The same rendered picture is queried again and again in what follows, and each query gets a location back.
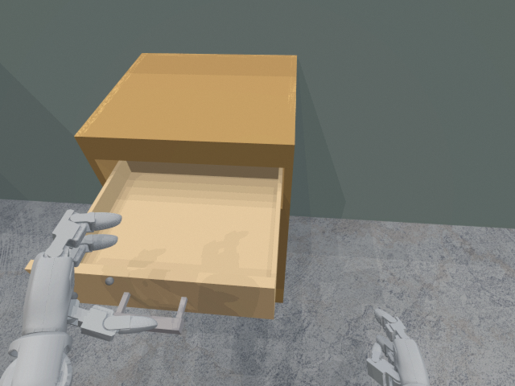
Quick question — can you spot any cabinet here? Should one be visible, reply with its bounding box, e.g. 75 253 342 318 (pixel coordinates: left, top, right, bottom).
74 53 297 303

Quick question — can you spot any handle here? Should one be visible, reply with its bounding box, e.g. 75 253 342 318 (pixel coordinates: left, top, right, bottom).
113 292 187 335

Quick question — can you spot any robot right hand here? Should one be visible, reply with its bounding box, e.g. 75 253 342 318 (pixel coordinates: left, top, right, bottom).
367 309 430 386

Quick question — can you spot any robot left forearm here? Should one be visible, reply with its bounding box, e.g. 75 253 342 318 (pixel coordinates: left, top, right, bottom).
0 331 72 386

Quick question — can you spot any drawer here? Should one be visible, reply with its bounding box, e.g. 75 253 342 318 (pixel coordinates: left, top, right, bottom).
25 161 283 319

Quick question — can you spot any robot left hand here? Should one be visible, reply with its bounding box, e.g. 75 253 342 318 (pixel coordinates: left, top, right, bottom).
22 209 158 342

